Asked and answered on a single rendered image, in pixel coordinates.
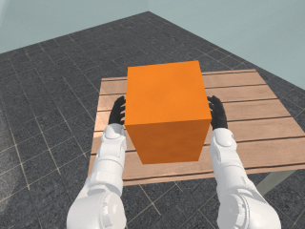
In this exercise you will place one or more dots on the right robot forearm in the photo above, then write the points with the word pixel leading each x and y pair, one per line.
pixel 229 173

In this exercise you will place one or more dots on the left robot forearm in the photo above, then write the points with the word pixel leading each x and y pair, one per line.
pixel 108 166

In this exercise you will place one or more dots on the table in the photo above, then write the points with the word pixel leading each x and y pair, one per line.
pixel 267 137

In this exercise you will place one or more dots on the right robot upper arm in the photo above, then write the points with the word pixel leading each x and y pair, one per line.
pixel 237 211

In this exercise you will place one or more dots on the left robot hand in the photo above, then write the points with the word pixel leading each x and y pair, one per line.
pixel 115 115

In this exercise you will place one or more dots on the carton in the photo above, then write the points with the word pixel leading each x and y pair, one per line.
pixel 167 113

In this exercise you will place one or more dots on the left robot upper arm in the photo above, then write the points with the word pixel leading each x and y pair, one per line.
pixel 99 211

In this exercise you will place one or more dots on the right robot hand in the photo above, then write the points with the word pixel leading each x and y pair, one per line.
pixel 219 119

